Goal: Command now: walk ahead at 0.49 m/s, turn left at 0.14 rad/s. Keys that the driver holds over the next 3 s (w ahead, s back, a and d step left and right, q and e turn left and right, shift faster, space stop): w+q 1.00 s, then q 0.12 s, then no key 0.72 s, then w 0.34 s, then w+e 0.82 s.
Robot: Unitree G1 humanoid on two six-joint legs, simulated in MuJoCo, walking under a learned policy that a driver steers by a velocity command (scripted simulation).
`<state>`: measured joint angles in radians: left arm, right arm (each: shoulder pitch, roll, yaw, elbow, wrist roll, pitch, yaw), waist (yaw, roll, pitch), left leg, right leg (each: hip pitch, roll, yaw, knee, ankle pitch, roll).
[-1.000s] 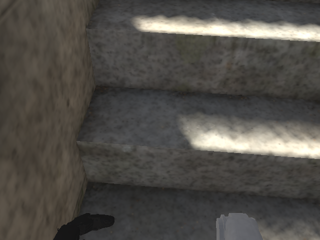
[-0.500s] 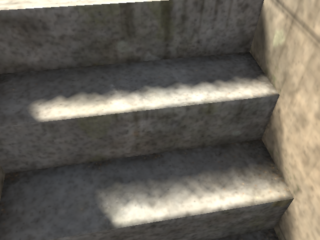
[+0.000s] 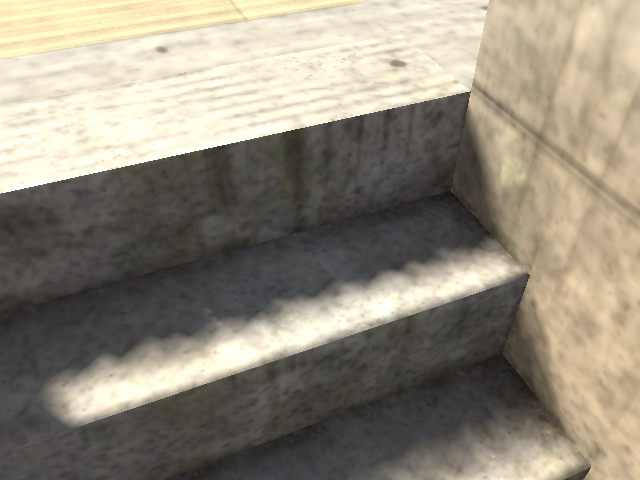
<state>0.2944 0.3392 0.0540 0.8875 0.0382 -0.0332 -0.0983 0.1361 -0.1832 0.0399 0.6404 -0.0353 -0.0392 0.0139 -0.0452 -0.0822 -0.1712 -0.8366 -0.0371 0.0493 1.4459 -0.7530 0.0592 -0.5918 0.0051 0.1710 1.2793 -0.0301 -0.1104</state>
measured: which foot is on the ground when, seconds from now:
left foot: down 0.00-0.44, up 0.46-1.00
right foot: up 0.00-0.40, down 0.42-1.00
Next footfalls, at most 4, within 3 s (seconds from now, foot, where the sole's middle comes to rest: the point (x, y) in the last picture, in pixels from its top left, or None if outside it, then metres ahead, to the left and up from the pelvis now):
0.42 right None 0.45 -0.18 -0.42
1.22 left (254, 309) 0.62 0.10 -0.22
1.72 right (319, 90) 0.91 -0.01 -0.01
2.46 left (63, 118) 0.83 0.38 -0.01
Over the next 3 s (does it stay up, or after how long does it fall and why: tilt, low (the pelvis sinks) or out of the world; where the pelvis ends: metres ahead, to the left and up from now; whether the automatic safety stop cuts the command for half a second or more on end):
stays up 1.02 0.34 0.75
